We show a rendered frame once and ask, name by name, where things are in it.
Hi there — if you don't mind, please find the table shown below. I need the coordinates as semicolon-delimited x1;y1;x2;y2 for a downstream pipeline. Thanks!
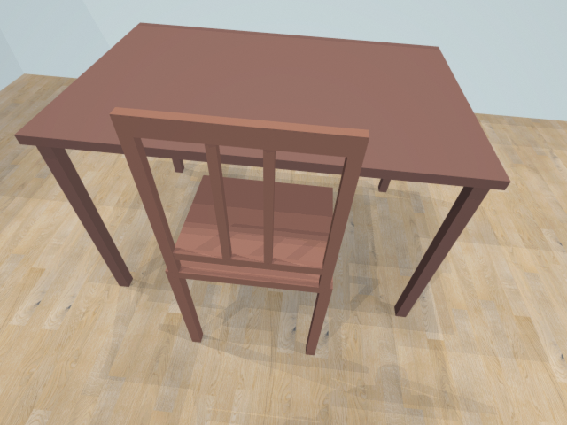
15;22;510;317

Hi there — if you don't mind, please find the chair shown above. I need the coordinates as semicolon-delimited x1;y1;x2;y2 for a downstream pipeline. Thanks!
110;107;369;355

